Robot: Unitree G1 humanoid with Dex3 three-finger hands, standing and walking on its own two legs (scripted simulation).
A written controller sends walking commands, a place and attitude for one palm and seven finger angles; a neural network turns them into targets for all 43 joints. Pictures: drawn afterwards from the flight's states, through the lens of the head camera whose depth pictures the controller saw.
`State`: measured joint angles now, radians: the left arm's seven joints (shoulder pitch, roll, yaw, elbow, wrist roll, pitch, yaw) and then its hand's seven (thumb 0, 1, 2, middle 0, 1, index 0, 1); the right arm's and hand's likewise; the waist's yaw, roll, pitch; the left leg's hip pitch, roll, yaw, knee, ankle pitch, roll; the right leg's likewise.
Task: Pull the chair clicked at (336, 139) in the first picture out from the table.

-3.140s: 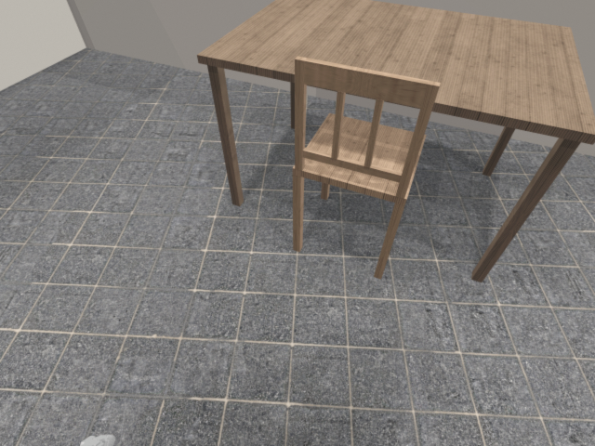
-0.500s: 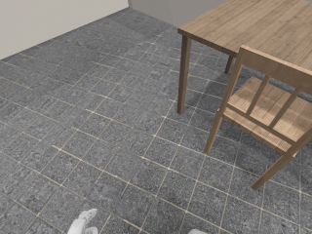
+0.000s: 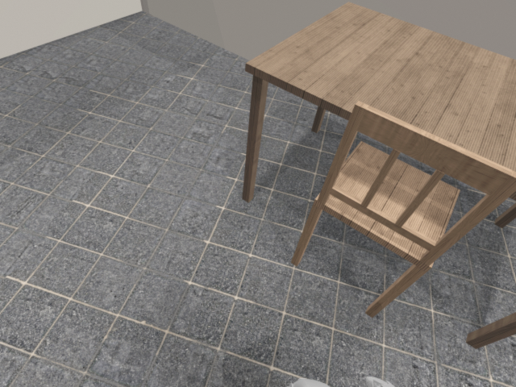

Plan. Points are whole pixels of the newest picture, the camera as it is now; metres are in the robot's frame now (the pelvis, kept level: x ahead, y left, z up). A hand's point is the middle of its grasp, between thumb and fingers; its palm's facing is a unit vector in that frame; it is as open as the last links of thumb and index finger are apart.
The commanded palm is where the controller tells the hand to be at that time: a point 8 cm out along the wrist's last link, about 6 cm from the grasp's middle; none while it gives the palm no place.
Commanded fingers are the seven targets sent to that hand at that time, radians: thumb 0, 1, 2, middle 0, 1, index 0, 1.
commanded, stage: turn to face it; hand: left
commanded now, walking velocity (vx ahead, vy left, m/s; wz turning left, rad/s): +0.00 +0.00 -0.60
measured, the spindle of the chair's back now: (379, 179) +0.67 -0.25 -0.12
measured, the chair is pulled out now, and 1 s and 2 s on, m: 0.00 0.00 0.00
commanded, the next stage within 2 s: take the last steps up to it in 0.70 s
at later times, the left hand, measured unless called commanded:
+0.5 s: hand (205, 355) +0.19 +0.11 -0.14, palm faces -0.29 -0.91 -0.29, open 7.4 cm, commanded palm none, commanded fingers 0.00 0.90 0.90 -0.20 -0.30 -0.20 -0.30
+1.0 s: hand out of the picture +0.13 +0.12 -0.17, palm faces -0.42 -0.89 -0.20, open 7.4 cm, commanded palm none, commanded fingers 0.00 0.90 0.90 -0.20 -0.30 -0.20 -0.30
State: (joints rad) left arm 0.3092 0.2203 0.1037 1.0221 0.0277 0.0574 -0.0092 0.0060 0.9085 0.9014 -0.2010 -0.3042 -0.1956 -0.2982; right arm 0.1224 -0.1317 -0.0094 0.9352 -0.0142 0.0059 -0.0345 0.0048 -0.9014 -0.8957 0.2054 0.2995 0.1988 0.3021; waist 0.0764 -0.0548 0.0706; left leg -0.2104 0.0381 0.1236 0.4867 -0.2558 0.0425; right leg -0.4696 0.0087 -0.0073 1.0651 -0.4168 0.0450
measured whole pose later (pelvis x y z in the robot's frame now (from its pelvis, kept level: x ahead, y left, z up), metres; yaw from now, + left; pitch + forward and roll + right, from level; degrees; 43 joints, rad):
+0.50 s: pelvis +0.00 -0.05 -0.01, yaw -17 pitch -1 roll +1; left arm 0.11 0.21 0.06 0.88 0.02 0.03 0.01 0.00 0.91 0.90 -0.20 -0.30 -0.20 -0.30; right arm 0.27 -0.27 -0.07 0.98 -0.02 0.06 -0.02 0.01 -0.91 -0.90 0.20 0.30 0.19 0.30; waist -0.04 0.05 0.07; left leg -0.46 0.12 0.06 1.07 -0.43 -0.08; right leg -0.27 0.00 -0.03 0.55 -0.27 -0.03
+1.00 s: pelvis +0.01 -0.03 +0.00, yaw -27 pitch +0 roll +0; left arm 0.25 0.20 0.07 1.01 0.03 0.05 -0.02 0.01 0.91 0.90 -0.20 -0.30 -0.19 -0.30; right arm 0.29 -0.16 -0.02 1.00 -0.03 -0.01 -0.02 0.01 -0.91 -0.90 0.21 0.30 0.20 0.30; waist -0.02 -0.01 0.04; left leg -0.18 0.07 0.13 0.44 -0.25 0.00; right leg -0.32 -0.03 -0.05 0.76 -0.46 0.00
